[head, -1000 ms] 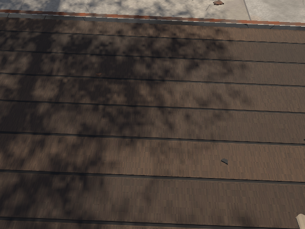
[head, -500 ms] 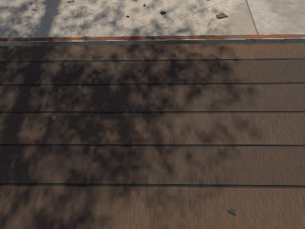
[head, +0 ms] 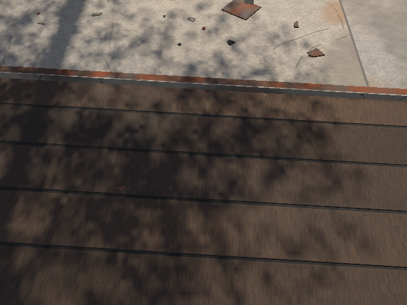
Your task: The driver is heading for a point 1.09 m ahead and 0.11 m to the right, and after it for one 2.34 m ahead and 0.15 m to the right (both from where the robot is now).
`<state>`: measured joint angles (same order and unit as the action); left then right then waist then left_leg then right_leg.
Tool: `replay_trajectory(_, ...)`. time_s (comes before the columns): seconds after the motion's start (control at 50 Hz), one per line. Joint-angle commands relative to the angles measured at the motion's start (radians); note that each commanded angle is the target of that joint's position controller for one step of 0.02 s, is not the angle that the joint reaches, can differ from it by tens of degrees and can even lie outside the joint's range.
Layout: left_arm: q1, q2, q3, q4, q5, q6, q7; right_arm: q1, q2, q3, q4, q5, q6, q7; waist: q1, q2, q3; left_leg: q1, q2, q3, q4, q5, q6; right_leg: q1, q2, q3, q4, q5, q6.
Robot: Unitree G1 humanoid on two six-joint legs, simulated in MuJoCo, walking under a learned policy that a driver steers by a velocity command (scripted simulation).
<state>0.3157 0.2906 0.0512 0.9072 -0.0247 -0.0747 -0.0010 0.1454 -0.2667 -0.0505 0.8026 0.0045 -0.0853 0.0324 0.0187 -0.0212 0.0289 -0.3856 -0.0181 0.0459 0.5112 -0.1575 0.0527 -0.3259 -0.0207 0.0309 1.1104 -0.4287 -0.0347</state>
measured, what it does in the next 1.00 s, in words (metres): walks ahead: right foot, then left foot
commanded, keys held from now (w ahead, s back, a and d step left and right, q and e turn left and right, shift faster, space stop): w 1.00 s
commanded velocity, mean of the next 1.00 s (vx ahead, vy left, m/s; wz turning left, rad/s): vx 0.50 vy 0.00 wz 0.00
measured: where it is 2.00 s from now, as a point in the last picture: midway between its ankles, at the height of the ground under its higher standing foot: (230, 158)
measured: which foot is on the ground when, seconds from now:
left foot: down 0.00-0.46, up 0.48-0.96, down 0.98-1.00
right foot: up 0.00-0.42, down 0.44-1.00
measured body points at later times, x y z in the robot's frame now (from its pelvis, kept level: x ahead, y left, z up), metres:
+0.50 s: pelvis +0.27 -0.05 -0.01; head +0.31 -0.06 +0.44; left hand +0.47 +0.20 -0.10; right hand +0.27 -0.33 -0.15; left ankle +0.10 +0.09 -0.67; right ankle +0.37 -0.15 -0.73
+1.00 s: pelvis +0.55 -0.02 -0.01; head +0.59 -0.01 +0.44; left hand +0.52 +0.26 -0.15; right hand +0.76 -0.26 -0.10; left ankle +0.68 +0.09 -0.73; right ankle +0.38 -0.15 -0.72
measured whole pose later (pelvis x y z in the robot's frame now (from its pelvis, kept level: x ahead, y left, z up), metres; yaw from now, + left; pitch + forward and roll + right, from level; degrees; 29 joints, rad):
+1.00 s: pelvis +0.55 -0.02 -0.01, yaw +0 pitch +2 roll -1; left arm 0.38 0.28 0.07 1.00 -0.01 -0.04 0.01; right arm 0.01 -0.25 -0.05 0.82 0.01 -0.09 0.04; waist 0.06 0.00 0.03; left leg -0.49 0.02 0.04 0.53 -0.07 0.05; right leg 0.01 -0.02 -0.04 0.49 -0.44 0.00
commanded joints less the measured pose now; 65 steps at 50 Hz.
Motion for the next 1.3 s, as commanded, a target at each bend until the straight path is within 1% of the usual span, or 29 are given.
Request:
replay_trajectory(0.02,-0.044,0.107,0.030,-0.085,0.006,-0.022,0.004,0.069,-0.106,-0.026,-0.025,-0.017,-0.011,-0.004,-0.030,0.110,-0.073,0.308,0.268,-0.371,-0.302,0.017,0.168,-0.321,-0.118,0.050,0.041,0.130,-0.006)
replay_trajectory(0.12,-0.105,0.061,0.024,-0.104,0.021,0.010,0.009,0.105,-0.139,-0.036,0.015,-0.007,-0.023,-0.016,-0.017,0.076,-0.017,0.241,0.247,-0.236,-0.391,0.162,0.192,-0.351,-0.135,0.033,-0.147,0.274,0.039)
replay_trajectory(0.22,-0.260,0.028,0.011,-0.140,0.018,-0.002,-0.006,0.172,-0.155,-0.036,0.055,0.003,-0.011,-0.032,-0.066,0.077,0.018,0.259,0.197,-0.118,-0.405,0.182,0.148,-0.318,-0.095,-0.009,-0.436,0.517,0.047)
replay_trajectory(0.32,-0.388,0.034,0.005,-0.189,0.007,-0.012,-0.031,0.252,-0.167,-0.042,0.110,0.012,0.011,-0.037,-0.102,0.078,0.054,0.398,0.255,-0.120,-0.353,0.195,0.140,-0.333,-0.066,-0.016,-0.570,0.488,0.023)
replay_trajectory(0.38,-0.356,0.067,0.014,-0.190,0.007,-0.020,-0.043,0.237,-0.184,-0.050,0.121,0.016,0.026,-0.044,-0.061,0.101,0.028,0.473,0.286,-0.127,-0.270,0.348,0.115,-0.260,-0.042,-0.028,-0.609,0.379,-0.017)
replay_trajectory(0.42,-0.143,0.126,0.048,-0.125,0.012,-0.021,-0.036,0.202,-0.177,-0.046,0.114,0.015,0.037,-0.047,0.052,0.099,-0.102,0.435,0.224,-0.072,-0.029,0.616,0.077,0.048,0.018,-0.083,-0.641,0.374,-0.064)
replay_trajectory(0.44,0.040,0.189,0.070,-0.081,0.022,-0.019,-0.027,0.208,-0.142,-0.030,0.094,0.001,0.038,-0.049,0.116,0.030,-0.244,0.257,0.170,-0.033,0.240,0.446,0.043,0.354,-0.101,0.044,-0.596,0.406,-0.119)
replay_trajectory(0.46,0.128,0.278,0.092,-0.056,0.025,-0.011,-0.025,0.327,-0.021,0.007,0.083,-0.006,0.017,-0.037,0.073,-0.220,-0.375,-0.167,-0.013,-0.008,0.626,-0.077,-0.034,0.725,-0.339,0.508,-0.672,0.207,-0.281)
replay_trajectory(0.48,0.125,0.185,0.064,-0.058,0.013,-0.009,-0.026,0.283,-0.081,-0.006,0.098,0.007,-0.007,-0.032,0.099,-0.204,-0.400,-0.294,-0.018,-0.150,0.766,-0.412,-0.026,0.732,-0.363,0.684,-0.797,0.089,-0.283)
replay_trajectory(0.5,0.043,0.147,0.048,-0.070,0.013,-0.012,-0.024,0.195,-0.150,-0.025,0.067,0.036,-0.024,-0.026,0.089,-0.153,-0.245,-0.375,0.039,-0.157,0.809,-0.360,-0.007,0.608,-0.334,0.552,-0.818,0.069,-0.238)
replay_trajectory(0.52,-0.033,0.122,0.041,-0.088,0.019,-0.012,-0.022,0.135,-0.149,-0.024,0.053,0.041,-0.030,-0.028,0.062,-0.079,-0.157,-0.360,0.094,-0.127,0.770,-0.268,0.001,0.464,-0.296,0.431,-0.840,0.128,-0.212)
replay_trajectory(0.54,-0.087,0.094,0.033,-0.092,0.027,-0.015,-0.026,0.103,-0.139,-0.027,0.049,0.027,-0.027,-0.033,0.034,-0.038,-0.082,-0.326,0.127,-0.114,0.702,-0.203,-0.003,0.329,-0.260,0.344,-0.877,0.210,-0.201)
replay_trajectory(0.56,-0.117,0.069,0.025,-0.094,0.037,-0.022,-0.026,0.120,-0.131,-0.033,0.055,0.018,-0.016,-0.036,-0.002,-0.063,-0.067,-0.258,0.157,-0.124,0.653,-0.156,-0.003,0.248,-0.230,0.283,-0.905,0.271,-0.186)
replay_trajectory(0.6,-0.122,0.070,0.025,-0.084,0.033,-0.029,-0.029,0.152,-0.089,-0.029,0.069,0.012,0.008,-0.039,-0.030,-0.068,-0.054,-0.198,0.168,-0.116,0.598,-0.120,-0.017,0.171,-0.208,0.218,-0.955,0.330,-0.194)
replay_trajectory(0.66,-0.084,0.109,0.035,-0.057,0.029,-0.034,-0.017,0.074,-0.081,-0.028,0.042,0.001,0.021,-0.043,-0.025,-0.037,-0.011,-0.271,0.178,-0.109,0.464,-0.003,-0.049,0.160,-0.207,0.153,-1.000,0.402,-0.208)
replay_trajectory(0.76,-0.013,0.124,0.036,-0.018,0.018,-0.024,0.002,-0.086,-0.052,-0.018,0.003,0.002,0.009,-0.029,0.024,-0.034,0.022,-0.253,0.140,-0.069,0.169,0.248,-0.062,0.186,-0.158,0.039,-1.013,0.433,-0.165)
replay_trajectory(0.86,0.075,0.134,0.041,0.037,0.008,-0.003,0.007,-0.219,-0.055,-0.008,-0.044,0.014,-0.001,-0.004,0.062,-0.032,0.059,-0.269,0.110,-0.061,0.029,0.228,-0.042,0.329,-0.213,0.035,-0.964,0.446,-0.158)
replay_trajectory(0.92,0.065,0.152,0.050,0.047,0.005,0.013,0.013,-0.198,-0.086,-0.016,-0.050,0.015,-0.009,0.009,0.026,-0.052,0.038,-0.212,0.089,-0.053,-0.010,0.119,-0.003,0.410,-0.251,0.046,-0.886,0.577,-0.135)
replay_trajectory(0.96,0.026,0.151,0.049,0.041,0.004,0.024,0.015,-0.015,-0.138,-0.045,0.003,0.011,-0.011,0.005,-0.077,-0.060,-0.072,0.054,0.029,0.002,-0.040,0.095,0.038,0.390,-0.202,0.000,-0.676,0.862,-0.100)
replay_trajectory(0.98,0.030,0.119,0.035,0.028,0.014,0.026,0.017,0.163,-0.194,-0.069,0.055,0.003,-0.010,-0.004,-0.143,-0.020,-0.201,0.337,0.085,-0.056,-0.004,0.116,0.080,0.255,-0.148,-0.040,-0.444,0.787,-0.069)
replay_trajectory(1.0,0.139,0.013,0.001,0.009,0.024,0.010,0.007,0.289,-0.295,-0.094,0.080,-0.011,-0.003,-0.010,-0.123,0.198,-0.356,0.748,0.341,-0.481,-0.031,-0.017,0.234,-0.155,0.003,-0.091,-0.044,0.405,0.008)
replay_trajectory(1.02,0.120,0.019,-0.001,0.023,0.019,-0.014,0.003,0.303,-0.230,-0.074,0.087,0.005,0.001,-0.007,-0.135,0.273,-0.413,0.803,0.409,-0.762,-0.193,-0.143,0.276,-0.323,0.074,0.034,0.130,-0.144,0.016)
replay_trajectory(1.04,0.035,0.110,0.024,-0.002,-0.011,-0.033,-0.004,0.229,-0.181,-0.054,0.078,0.010,-0.002,-0.008,-0.130,0.210,-0.275,0.694,0.380,-0.654,-0.216,-0.217,0.227,-0.422,0.009,0.080,0.210,-0.116,-0.007)
replay_trajectory(1.06,-0.029,0.117,0.025,-0.017,-0.027,-0.039,-0.004,0.147,-0.147,-0.045,0.055,0.003,-0.003,-0.012,-0.108,0.148,-0.172,0.549,0.352,-0.515,-0.238,-0.188,0.191,-0.430,-0.046,0.057,0.189,-0.028,-0.022)
replay_trajectory(1.08,-0.060,0.110,0.028,-0.019,-0.019,-0.035,0.002,0.081,-0.114,-0.036,0.048,-0.006,-0.007,-0.010,-0.079,0.096,-0.091,0.404,0.316,-0.409,-0.280,-0.123,0.171,-0.395,-0.085,0.041,0.123,0.051,-0.021)
replay_trajectory(1.12,-0.020,0.075,0.034,0.000,-0.009,-0.004,0.009,0.025,-0.073,-0.025,0.051,-0.020,-0.020,-0.008,-0.023,0.130,-0.048,0.248,0.268,-0.278,-0.344,-0.032,0.140,-0.275,-0.126,0.061,0.041,0.137,-0.016)
replay_trajectory(1.16,-0.010,0.041,0.032,0.004,-0.008,0.019,0.012,0.036,-0.088,-0.029,0.068,-0.022,-0.030,-0.012,-0.007,0.117,-0.025,0.200,0.262,-0.192,-0.386,0.044,0.147,-0.270,-0.127,0.069,0.009,0.188,-0.004)
replay_trajectory(1.24,-0.095,0.041,0.040,-0.030,0.002,0.023,0.008,0.074,-0.116,-0.037,0.094,-0.026,-0.034,-0.033,-0.018,0.080,0.009,0.244,0.253,-0.061,-0.412,0.168,0.134,-0.370,-0.106,0.097,-0.171,0.398,0.015)
replay_trajectory(1.3,-0.185,0.023,0.031,-0.060,0.007,0.016,-0.010,0.079,-0.125,-0.035,0.097,-0.020,-0.031,-0.046,-0.044,0.074,0.030,0.248,0.227,0.043,-0.430,0.195,0.105,-0.327,-0.091,0.025,-0.345,0.535,0.015)
Keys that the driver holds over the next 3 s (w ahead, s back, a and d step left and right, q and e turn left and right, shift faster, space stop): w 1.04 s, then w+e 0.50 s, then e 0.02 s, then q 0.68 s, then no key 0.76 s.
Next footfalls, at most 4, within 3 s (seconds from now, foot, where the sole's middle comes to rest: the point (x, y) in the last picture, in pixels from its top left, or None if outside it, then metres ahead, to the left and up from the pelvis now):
0.44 right None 0.41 -0.15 -0.77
0.98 left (184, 233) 0.71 0.09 -0.77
1.52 right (252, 172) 0.99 -0.17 -0.77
2.02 left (213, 132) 1.20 -0.01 -0.77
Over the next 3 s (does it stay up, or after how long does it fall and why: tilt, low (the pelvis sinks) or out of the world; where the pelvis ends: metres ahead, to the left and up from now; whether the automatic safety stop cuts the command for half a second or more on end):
stays up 1.12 -0.11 0.00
